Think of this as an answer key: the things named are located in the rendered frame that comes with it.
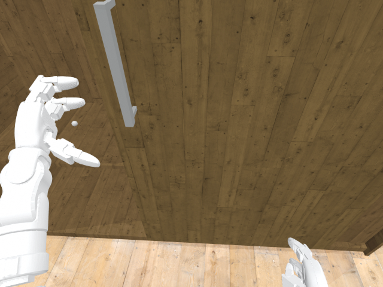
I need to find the wardrobe door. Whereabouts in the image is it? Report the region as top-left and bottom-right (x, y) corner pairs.
(336, 195), (383, 243)
(71, 0), (383, 250)

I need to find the handle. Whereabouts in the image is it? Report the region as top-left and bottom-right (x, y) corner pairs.
(93, 0), (137, 127)

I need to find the left robot forearm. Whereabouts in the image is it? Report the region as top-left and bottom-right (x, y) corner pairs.
(0, 146), (52, 287)

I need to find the robot left hand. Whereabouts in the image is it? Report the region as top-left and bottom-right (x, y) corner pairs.
(14, 75), (100, 167)

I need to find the robot right hand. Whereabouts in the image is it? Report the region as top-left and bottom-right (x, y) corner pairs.
(282, 237), (328, 287)

